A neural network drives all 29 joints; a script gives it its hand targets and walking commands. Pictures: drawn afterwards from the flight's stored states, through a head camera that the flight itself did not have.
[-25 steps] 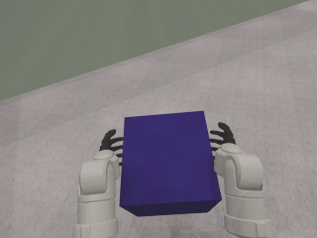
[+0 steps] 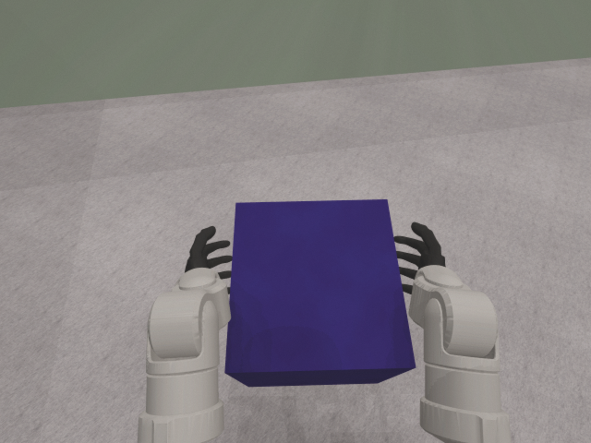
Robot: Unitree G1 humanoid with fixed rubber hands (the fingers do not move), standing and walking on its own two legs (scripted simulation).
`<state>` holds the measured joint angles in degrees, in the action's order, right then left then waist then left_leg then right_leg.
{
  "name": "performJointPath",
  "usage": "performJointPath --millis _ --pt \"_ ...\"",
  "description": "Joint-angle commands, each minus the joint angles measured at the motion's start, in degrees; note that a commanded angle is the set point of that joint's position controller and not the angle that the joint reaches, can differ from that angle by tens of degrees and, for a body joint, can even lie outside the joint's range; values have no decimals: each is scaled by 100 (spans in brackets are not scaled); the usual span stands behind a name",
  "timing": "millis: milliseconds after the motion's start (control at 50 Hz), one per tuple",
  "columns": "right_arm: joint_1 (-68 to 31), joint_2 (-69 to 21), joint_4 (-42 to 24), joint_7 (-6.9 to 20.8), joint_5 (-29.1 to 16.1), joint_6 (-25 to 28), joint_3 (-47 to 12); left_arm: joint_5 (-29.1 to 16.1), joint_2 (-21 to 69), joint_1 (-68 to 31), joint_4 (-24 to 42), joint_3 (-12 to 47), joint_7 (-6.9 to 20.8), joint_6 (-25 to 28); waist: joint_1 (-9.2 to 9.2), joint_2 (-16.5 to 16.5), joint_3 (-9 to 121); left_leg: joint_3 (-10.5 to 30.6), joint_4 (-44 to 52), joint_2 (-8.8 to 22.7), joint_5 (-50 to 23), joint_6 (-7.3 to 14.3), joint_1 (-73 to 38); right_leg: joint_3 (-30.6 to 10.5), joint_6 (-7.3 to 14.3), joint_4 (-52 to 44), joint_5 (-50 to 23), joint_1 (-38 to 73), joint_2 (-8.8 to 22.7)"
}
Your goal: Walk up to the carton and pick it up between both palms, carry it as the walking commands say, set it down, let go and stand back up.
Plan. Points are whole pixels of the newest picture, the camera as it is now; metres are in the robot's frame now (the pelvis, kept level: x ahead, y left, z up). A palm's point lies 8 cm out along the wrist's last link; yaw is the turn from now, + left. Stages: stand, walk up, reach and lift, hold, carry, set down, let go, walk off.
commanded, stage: carry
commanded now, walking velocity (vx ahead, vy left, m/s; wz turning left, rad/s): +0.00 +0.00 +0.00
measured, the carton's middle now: (312, 300) +0.33 +0.01 -0.01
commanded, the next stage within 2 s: none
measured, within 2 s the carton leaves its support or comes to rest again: neither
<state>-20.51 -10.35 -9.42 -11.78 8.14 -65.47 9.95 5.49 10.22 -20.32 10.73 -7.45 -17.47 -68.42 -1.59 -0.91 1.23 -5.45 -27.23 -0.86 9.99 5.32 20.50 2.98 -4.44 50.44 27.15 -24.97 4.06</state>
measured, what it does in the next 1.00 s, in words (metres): steps on the spot: right foot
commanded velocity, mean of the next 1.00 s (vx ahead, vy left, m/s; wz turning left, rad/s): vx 0.00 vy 0.00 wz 0.00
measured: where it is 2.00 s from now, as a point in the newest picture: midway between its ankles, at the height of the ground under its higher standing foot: outside the picture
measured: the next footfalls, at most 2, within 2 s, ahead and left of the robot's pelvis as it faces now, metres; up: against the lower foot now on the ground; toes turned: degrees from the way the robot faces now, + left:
right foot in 0.14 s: -0.01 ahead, -0.13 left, +0.00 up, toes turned -5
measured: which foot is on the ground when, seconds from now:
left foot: down 0.00-1.00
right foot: up 0.00-0.12, down 0.14-1.00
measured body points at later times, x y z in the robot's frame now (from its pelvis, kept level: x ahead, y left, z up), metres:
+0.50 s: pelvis -0.05 -0.02 +0.00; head -0.08 -0.02 +0.45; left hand +0.25 +0.12 +0.07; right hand +0.26 -0.16 +0.09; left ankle +0.05 +0.06 -0.74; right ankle -0.05 -0.13 -0.74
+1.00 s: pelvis -0.03 -0.04 +0.00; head -0.05 -0.04 +0.45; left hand +0.27 +0.10 +0.06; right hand +0.28 -0.18 +0.07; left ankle +0.05 +0.06 -0.74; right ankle -0.05 -0.13 -0.74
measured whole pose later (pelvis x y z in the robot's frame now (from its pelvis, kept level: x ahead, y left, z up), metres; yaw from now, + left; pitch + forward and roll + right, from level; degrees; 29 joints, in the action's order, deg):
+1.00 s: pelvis -0.03 -0.04 +0.00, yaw +0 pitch +2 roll +0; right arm -19.0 -9.8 0.5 -13.6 8.3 -62.9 9.5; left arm 9.1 9.5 -18.0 -1.6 -8.1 -12.2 -63.5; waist 0.1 0.4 7.0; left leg -4.9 -26.8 0.0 7.2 2.0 21.9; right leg 6.7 1.7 30.8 18.5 -14.5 1.1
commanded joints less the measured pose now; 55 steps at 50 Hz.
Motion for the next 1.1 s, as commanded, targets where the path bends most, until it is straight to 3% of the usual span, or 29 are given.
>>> performJointPath --millis 0,20,60,120,140,160,240,300,380,520,620,680,760,780,860,920,1040,1080 --pt "-2065 -5784 296 2185 -2358 -304 -3862 -2213 5887 -2391 -314 3699 2655 -89 223 870 2150 1398 690 1466 -2548 386 -1678 54 157 -1015 -154 393 -205" --pt "-2159 -5762 315 2221 -2432 -324 -3866 -2201 5931 -2391 -338 3712 2654 -87 235 1030 2091 1463 750 1436 -2180 337 -1622 76 182 -1310 -214 507 -264" --pt "-2256 -5781 358 2276 -2523 -366 -3894 -2226 5978 -2520 -332 3725 2644 -67 183 752 2009 1328 825 1280 -1150 152 -1313 204 192 -2395 -974 1089 -247" --pt "-2255 -5841 672 2290 -2554 -355 -3964 -2170 5894 -2599 -457 3623 2673 -69 250 636 1854 1371 897 1064 215 -235 -461 -243 377 -2829 -1126 1937 447" --pt "-2309 -5900 760 2301 -2520 -357 -3925 -2153 5887 -2682 -520 3606 2689 -71 242 296 1755 1213 900 927 382 -383 -203 -390 491 -2760 -1191 1966 694" --pt "-2534 -5923 605 2331 -2584 -391 -3983 -2126 5963 -2613 -646 3639 2698 -6 214 -140 1603 806 798 705 359 -400 -541 -415 560 -2860 -797 1304 769" --pt "-3086 -5987 526 2344 -2778 -378 -4074 -2200 5969 -2886 -689 3511 2730 77 224 -466 1060 716 473 581 333 -360 -838 -498 564 -3339 295 264 717" --pt "-3049 -5965 697 2322 -2803 -420 -3968 -2215 5978 -2971 -761 3452 2727 80 230 -375 1067 791 562 565 686 -356 -726 -456 597 -3271 666 212 601" --pt "-2787 -5946 977 2300 -2699 -466 -3723 -2247 5992 -3053 -745 3450 2710 49 206 -24 1328 1047 838 750 945 -364 -586 -364 604 -2927 120 474 439" --pt "-2789 -5921 980 2246 -2529 -393 -3561 -2372 6076 -3233 -701 3470 2731 27 187 379 1682 1040 788 849 530 -365 -759 -289 599 -2646 -682 611 382" --pt "-2883 -5919 766 2224 -2511 -300 -3603 -2359 6142 -3189 -768 3404 2733 68 189 131 1827 974 565 825 -32 -332 -908 -291 602 -2709 -941 648 431" --pt "-2737 -5877 868 2217 -2469 -244 -3566 -2254 6103 -3088 -842 3342 2719 121 179 236 1952 965 487 833 -361 -325 -967 -273 625 -2608 -1170 756 453" --pt "-2721 -5844 807 2234 -2461 -162 -3620 -2174 6069 -2890 -857 3341 2700 199 167 196 1912 962 398 859 -670 -328 -901 -242 609 -2547 -1354 864 461" --pt "-2673 -5845 850 2239 -2432 -136 -3610 -2149 6026 -2885 -831 3302 2702 236 164 56 1912 987 389 856 -697 -322 -897 -225 616 -2546 -1347 850 443" --pt "-2507 -5747 1038 2250 -2311 22 -3522 -1968 5929 -2724 -943 3251 2675 402 142 235 1995 956 268 892 -1134 -318 -1026 -244 658 -2480 -1594 888 456" --pt "-2433 -5695 1082 2245 -2198 199 -3477 -1907 5864 -2636 -985 3231 2696 565 160 67 1831 909 242 886 -1130 -321 -992 -269 671 -2563 -1598 826 466" --pt "-2332 -5604 775 2173 -2219 373 -3579 -1998 5788 -2628 -656 3413 2658 727 140 125 1910 838 156 861 -1292 -363 -1061 -259 704 -2486 -1855 966 475" --pt "-2092 -5456 1098 2154 -1958 441 -3391 -1785 5617 -2418 -1024 3190 2663 791 144 31 1878 857 155 862 -1171 -356 -1031 -283 713 -2516 -1881 986 452"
